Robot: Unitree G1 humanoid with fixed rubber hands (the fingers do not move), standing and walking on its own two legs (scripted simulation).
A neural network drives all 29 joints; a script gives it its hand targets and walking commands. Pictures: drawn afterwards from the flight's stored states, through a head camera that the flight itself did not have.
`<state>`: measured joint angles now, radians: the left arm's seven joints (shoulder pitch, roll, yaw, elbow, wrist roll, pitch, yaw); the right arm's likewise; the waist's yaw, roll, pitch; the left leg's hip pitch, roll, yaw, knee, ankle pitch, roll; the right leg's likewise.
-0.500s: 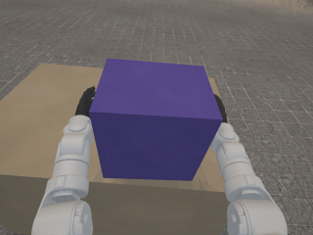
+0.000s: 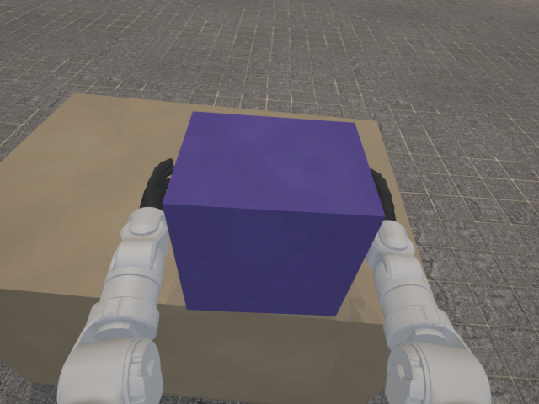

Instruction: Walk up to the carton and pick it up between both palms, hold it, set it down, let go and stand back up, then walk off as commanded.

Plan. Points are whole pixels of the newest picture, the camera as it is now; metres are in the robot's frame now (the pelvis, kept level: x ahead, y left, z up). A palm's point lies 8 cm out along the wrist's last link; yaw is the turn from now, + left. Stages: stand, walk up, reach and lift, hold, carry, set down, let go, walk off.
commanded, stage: set down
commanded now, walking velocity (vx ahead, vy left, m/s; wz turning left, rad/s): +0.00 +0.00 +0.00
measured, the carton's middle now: (268, 219) +0.40 -0.01 +0.07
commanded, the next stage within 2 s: none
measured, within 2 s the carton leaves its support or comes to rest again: rests again in 0.96 s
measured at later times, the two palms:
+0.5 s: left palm (164, 217) +0.40 +0.17 +0.07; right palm (376, 228) +0.39 -0.19 +0.07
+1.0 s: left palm (163, 227) +0.40 +0.17 +0.05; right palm (372, 237) +0.38 -0.18 +0.05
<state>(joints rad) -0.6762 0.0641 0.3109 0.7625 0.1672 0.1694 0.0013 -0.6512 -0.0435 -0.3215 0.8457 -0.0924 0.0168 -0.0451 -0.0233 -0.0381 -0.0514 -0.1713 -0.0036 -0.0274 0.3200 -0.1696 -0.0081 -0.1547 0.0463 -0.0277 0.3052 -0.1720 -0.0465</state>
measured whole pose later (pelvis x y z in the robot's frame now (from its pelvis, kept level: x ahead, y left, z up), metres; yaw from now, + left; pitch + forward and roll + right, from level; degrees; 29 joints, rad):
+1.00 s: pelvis +0.01 +0.01 +0.00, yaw +0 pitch +7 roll +0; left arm -0.65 0.06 0.28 0.98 0.14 -0.11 0.04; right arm -0.59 -0.04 -0.36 0.93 -0.16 -0.18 -0.03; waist -0.02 0.00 -0.10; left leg -0.29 0.00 0.00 0.35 -0.19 0.00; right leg -0.27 0.04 -0.04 0.31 -0.18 -0.04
